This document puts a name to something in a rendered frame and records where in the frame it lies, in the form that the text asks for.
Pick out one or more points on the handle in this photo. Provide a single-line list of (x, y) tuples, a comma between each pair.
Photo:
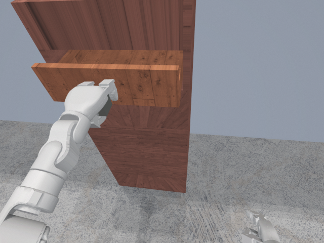
[(105, 110)]

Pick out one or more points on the robot left forearm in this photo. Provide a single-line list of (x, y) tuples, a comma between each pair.
[(40, 189)]

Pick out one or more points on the cabinet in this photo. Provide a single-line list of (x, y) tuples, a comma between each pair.
[(143, 146)]

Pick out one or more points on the robot left upper arm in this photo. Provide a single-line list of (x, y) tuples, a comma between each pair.
[(16, 229)]

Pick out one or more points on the right robot hand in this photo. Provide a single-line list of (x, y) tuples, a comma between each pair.
[(266, 230)]

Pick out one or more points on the left robot hand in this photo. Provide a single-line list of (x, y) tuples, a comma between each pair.
[(88, 99)]

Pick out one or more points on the drawer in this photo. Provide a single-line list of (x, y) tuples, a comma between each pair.
[(142, 77)]

